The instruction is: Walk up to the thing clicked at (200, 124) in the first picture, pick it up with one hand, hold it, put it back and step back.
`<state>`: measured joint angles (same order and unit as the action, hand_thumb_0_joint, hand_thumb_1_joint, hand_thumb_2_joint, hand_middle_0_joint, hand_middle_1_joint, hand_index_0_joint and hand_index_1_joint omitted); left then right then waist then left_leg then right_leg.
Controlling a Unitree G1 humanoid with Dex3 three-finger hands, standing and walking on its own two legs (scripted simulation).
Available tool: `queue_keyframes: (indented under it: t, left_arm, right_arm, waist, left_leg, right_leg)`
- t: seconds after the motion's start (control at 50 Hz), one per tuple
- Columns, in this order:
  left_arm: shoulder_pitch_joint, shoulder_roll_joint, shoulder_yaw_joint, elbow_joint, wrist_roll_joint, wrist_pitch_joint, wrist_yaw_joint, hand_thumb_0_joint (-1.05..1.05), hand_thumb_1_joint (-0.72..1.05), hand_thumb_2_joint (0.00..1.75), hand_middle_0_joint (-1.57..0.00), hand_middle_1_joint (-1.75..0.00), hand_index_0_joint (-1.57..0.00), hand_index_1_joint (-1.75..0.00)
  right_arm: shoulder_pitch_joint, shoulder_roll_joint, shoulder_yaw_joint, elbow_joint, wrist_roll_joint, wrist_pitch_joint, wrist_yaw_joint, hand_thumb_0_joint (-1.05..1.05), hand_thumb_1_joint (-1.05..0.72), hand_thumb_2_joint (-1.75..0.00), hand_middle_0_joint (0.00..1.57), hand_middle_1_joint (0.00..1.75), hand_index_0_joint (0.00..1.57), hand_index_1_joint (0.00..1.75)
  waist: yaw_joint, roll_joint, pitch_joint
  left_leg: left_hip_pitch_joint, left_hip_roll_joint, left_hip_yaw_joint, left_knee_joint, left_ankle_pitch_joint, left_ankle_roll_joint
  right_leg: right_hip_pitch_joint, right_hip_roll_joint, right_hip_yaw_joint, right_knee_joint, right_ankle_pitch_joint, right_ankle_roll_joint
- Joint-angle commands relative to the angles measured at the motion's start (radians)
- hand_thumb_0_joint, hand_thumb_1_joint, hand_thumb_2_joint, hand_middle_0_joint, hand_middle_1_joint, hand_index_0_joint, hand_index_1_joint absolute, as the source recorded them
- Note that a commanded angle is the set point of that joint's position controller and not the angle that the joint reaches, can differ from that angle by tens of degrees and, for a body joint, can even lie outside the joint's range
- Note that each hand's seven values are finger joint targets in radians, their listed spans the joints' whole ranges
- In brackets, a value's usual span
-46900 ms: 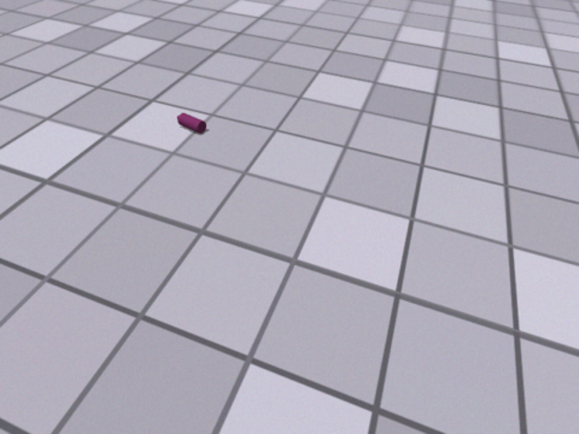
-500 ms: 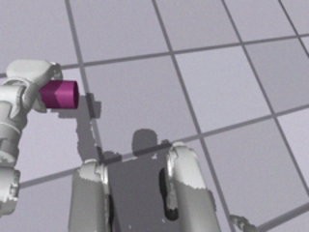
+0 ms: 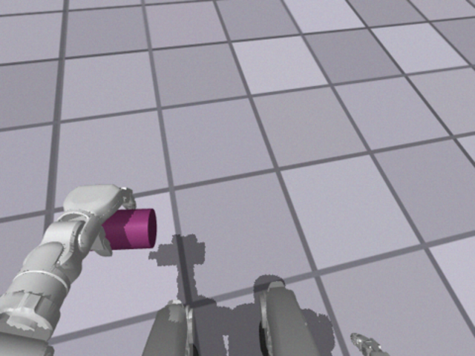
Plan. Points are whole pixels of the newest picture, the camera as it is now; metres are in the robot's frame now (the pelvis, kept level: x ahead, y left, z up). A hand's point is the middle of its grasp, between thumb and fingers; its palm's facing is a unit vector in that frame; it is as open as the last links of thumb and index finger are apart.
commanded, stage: lift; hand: left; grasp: from above
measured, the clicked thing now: (102, 230) +0.40 +0.23 -0.11
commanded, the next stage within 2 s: hold in 0.62 s
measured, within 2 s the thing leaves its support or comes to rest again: neither
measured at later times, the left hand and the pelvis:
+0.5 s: hand (96, 195) +0.39 +0.18 +0.04, palm faces -0.45 -0.03 -0.89, open 10.1 cm; pelvis +0.05 -0.03 +0.11, yaw +0 degrees
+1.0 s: hand (72, 176) +0.40 +0.20 +0.10, palm faces -0.48 -0.01 -0.88, open 10.2 cm; pelvis +0.08 -0.02 +0.15, yaw -1 degrees
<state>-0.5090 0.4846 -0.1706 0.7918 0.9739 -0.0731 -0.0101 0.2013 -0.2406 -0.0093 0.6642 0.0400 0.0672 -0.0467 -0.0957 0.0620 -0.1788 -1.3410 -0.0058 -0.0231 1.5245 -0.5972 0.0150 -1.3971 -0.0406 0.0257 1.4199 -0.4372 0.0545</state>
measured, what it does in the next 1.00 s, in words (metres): rises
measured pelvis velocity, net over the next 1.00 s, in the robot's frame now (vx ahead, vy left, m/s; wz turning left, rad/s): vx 0.08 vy -0.02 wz -0.02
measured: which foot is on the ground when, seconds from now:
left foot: down 0.00-1.00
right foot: down 0.00-1.00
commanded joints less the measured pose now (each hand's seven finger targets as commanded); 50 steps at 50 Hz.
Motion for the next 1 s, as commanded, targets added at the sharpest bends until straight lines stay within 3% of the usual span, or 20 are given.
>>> queue_keyframes:
  t: [0.0, 0.06, 0.12, 0.2, 0.22, 0.26, 0.34, 0.4, 0.48, 0.6, 0.7, 0.74, 0.78, 0.8, 0.82, 0.88, 0.98]
  left_arm:
    - [-0.311, 0.192, 0.082, -0.231, -0.013, -0.028, 0.065, 0.00, 0.75, 0.63, -1.05, -0.59, -1.08, -0.57]
    - [-0.278, 0.192, 0.086, -0.210, 0.004, -0.038, 0.090, 0.00, 0.74, 0.63, -1.06, -0.58, -1.08, -0.56]
    - [-0.249, 0.204, 0.105, -0.147, 0.019, -0.039, 0.130, 0.00, 0.80, 0.65, -1.11, -0.57, -1.13, -0.56]
    - [-0.222, 0.146, 0.065, -0.097, 0.040, -0.029, 0.158, 0.00, 0.84, 0.64, -1.14, -0.57, -1.16, -0.55]
    - [-0.235, 0.165, 0.074, -0.103, 0.043, -0.026, 0.163, 0.00, 0.84, 0.65, -1.14, -0.57, -1.16, -0.55]
    - [-0.240, 0.160, 0.073, -0.101, 0.030, -0.017, 0.171, 0.00, 0.84, 0.67, -1.15, -0.58, -1.16, -0.56]
    - [-0.222, 0.151, 0.067, -0.094, 0.023, 0.003, 0.178, 0.00, 0.84, 0.66, -1.13, -0.58, -1.15, -0.56]
    - [-0.232, 0.142, 0.061, -0.107, 0.024, 0.007, 0.175, 0.00, 0.82, 0.66, -1.12, -0.59, -1.14, -0.57]
    - [-0.194, 0.136, 0.058, -0.097, 0.025, 0.015, 0.174, 0.00, 0.79, 0.65, -1.10, -0.56, -1.12, -0.55]
    - [-0.162, 0.124, 0.047, -0.117, 0.017, 0.021, 0.135, 0.00, 0.74, 0.69, -1.07, -0.57, -1.08, -0.56]
    - [-0.161, 0.129, 0.046, -0.141, 0.015, 0.005, 0.102, 0.00, 0.75, 0.70, -1.08, -0.58, -1.09, -0.57]
    - [-0.167, 0.160, 0.068, -0.181, 0.019, -0.006, 0.097, 0.00, 0.73, 0.68, -1.06, -0.56, -1.07, -0.55]
    - [-0.153, 0.141, 0.051, -0.186, 0.030, -0.012, 0.085, 0.00, 0.73, 0.70, -1.06, -0.55, -1.07, -0.54]
    - [-0.139, 0.155, 0.059, -0.194, 0.033, -0.014, 0.081, 0.00, 0.75, 0.68, -1.07, -0.56, -1.08, -0.54]
    - [-0.134, 0.147, 0.056, -0.185, 0.033, -0.015, 0.076, 0.00, 0.75, 0.70, -1.07, -0.58, -1.09, -0.56]
    - [-0.128, 0.139, 0.056, -0.215, 0.016, -0.016, 0.069, 0.00, 0.75, 0.73, -1.08, -0.58, -1.09, -0.57]
    - [-0.112, 0.154, 0.062, -0.255, 0.020, -0.017, 0.052, 0.00, 0.76, 0.73, -1.06, -0.60, -1.08, -0.58]
  right_arm:
    - [0.041, -0.151, -0.058, -0.074, -0.001, -0.056, -0.032, 0.00, -0.90, -0.90, 0.20, 0.30, 0.20, 0.30]
    - [0.044, -0.140, -0.057, -0.058, 0.000, -0.069, -0.039, 0.00, -0.90, -0.90, 0.20, 0.30, 0.20, 0.30]
    - [0.052, -0.141, -0.057, -0.040, 0.004, -0.079, -0.040, 0.00, -0.90, -0.90, 0.20, 0.30, 0.20, 0.30]
    - [0.055, -0.137, -0.065, -0.026, 0.006, -0.088, -0.036, 0.00, -0.90, -0.90, 0.20, 0.30, 0.20, 0.30]
    - [0.063, -0.139, -0.067, -0.023, 0.006, -0.088, -0.036, 0.00, -0.90, -0.90, 0.20, 0.30, 0.20, 0.30]
    - [0.061, -0.136, -0.068, -0.021, 0.006, -0.086, -0.032, 0.00, -0.90, -0.90, 0.20, 0.30, 0.20, 0.30]
    - [0.067, -0.145, -0.079, -0.012, 0.009, -0.083, -0.033, 0.00, -0.90, -0.90, 0.20, 0.30, 0.20, 0.30]
    - [0.073, -0.142, -0.083, -0.004, 0.008, -0.078, -0.033, 0.00, -0.89, -0.90, 0.20, 0.30, 0.20, 0.30]
    - [0.065, -0.142, -0.084, -0.007, 0.010, -0.069, -0.030, 0.00, -0.89, -0.90, 0.20, 0.30, 0.20, 0.30]
    - [0.060, -0.144, -0.090, -0.016, 0.012, -0.052, -0.029, 0.00, -0.89, -0.90, 0.20, 0.30, 0.20, 0.30]
    - [0.037, -0.140, -0.084, -0.028, 0.010, -0.042, -0.032, 0.00, -0.89, -0.90, 0.20, 0.30, 0.20, 0.30]
    - [0.031, -0.143, -0.083, -0.038, 0.010, -0.039, -0.033, 0.00, -0.89, -0.89, 0.20, 0.30, 0.20, 0.30]
    - [0.022, -0.139, -0.081, -0.042, 0.008, -0.036, -0.032, 0.00, -0.89, -0.90, 0.20, 0.30, 0.20, 0.30]
    - [0.014, -0.143, -0.084, -0.047, 0.010, -0.034, -0.033, 0.00, -0.90, -0.90, 0.20, 0.30, 0.20, 0.30]
    - [0.017, -0.141, -0.083, -0.047, 0.009, -0.032, -0.033, 0.00, -0.89, -0.90, 0.20, 0.30, 0.20, 0.30]
    - [0.008, -0.138, -0.081, -0.055, 0.010, -0.028, -0.032, 0.00, -0.89, -0.90, 0.20, 0.30, 0.20, 0.30]
    - [-0.002, -0.144, -0.087, -0.062, 0.012, -0.022, -0.032, 0.00, -0.89, -0.89, 0.20, 0.30, 0.20, 0.30]
  waist:
    - [-0.019, -0.001, -0.385]
    - [-0.005, -0.005, -0.370]
    - [0.006, -0.014, -0.288]
    - [0.006, -0.027, -0.271]
    - [0.009, -0.029, -0.276]
    - [0.018, -0.039, -0.278]
    - [0.027, -0.055, -0.281]
    - [0.030, -0.036, -0.293]
    - [0.040, -0.046, -0.251]
    - [0.046, -0.048, -0.251]
    - [0.049, -0.045, -0.209]
    - [0.058, -0.032, -0.215]
    - [0.057, -0.020, -0.203]
    - [0.071, -0.025, -0.215]
    - [0.060, -0.031, -0.200]
    - [0.066, -0.035, -0.191]
    - [0.075, -0.026, -0.199]
  left_leg:
    - [0.312, -0.009, -0.038, -0.404, -0.029, 0.017]
    - [0.378, -0.016, -0.017, -0.441, 0.038, 0.014]
    - [0.415, -0.016, -0.014, -0.500, 0.043, 0.011]
    - [0.492, -0.021, 0.001, -0.551, 0.108, 0.009]
    - [0.507, -0.025, 0.015, -0.556, 0.136, 0.011]
    - [0.534, -0.029, 0.027, -0.584, 0.160, 0.011]
    - [0.624, -0.025, 0.024, -0.634, 0.262, 0.007]
    - [0.690, -0.023, 0.024, -0.662, 0.330, 0.004]
    - [0.739, -0.022, 0.024, -0.716, 0.351, 0.002]
    - [0.820, -0.017, 0.027, -0.765, 0.456, -0.002]
    - [0.862, -0.017, 0.031, -0.813, 0.453, -0.002]
    - [0.885, -0.016, 0.029, -0.828, 0.466, -0.005]
    - [0.899, -0.014, 0.029, -0.840, 0.486, -0.009]
    - [0.923, -0.014, 0.028, -0.848, 0.502, -0.010]
    - [0.915, -0.014, 0.028, -0.849, 0.504, -0.009]
    - [0.936, -0.013, 0.030, -0.865, 0.519, -0.009]
    - [0.982, -0.011, 0.034, -0.885, 0.583, -0.015]
  right_leg:
    - [0.439, 0.044, -0.040, -0.284, -0.063, -0.064]
    - [0.523, 0.045, -0.023, -0.356, -0.025, -0.065]
    - [0.566, 0.046, -0.015, -0.424, -0.024, -0.063]
    - [0.648, 0.050, -0.015, -0.494, 0.027, -0.062]
    - [0.680, 0.050, -0.009, -0.519, 0.044, -0.060]
    - [0.747, 0.047, -0.001, -0.558, 0.050, -0.057]
    - [0.818, 0.049, -0.008, -0.599, 0.159, -0.054]
    - [0.849, 0.049, -0.008, -0.621, 0.232, -0.055]
    - [0.885, 0.050, -0.012, -0.667, 0.244, -0.057]
    - [0.953, 0.056, -0.018, -0.699, 0.335, -0.060]
    - [0.978, 0.059, -0.024, -0.740, 0.321, -0.061]
    - [0.985, 0.062, -0.026, -0.748, 0.324, -0.063]
    - [0.988, 0.065, -0.030, -0.751, 0.332, -0.067]
    - [1.004, 0.065, -0.032, -0.755, 0.342, -0.067]
    - [1.004, 0.067, -0.030, -0.760, 0.349, -0.066]
    - [1.023, 0.066, -0.031, -0.775, 0.364, -0.065]
    - [1.054, 0.068, -0.035, -0.780, 0.406, -0.068]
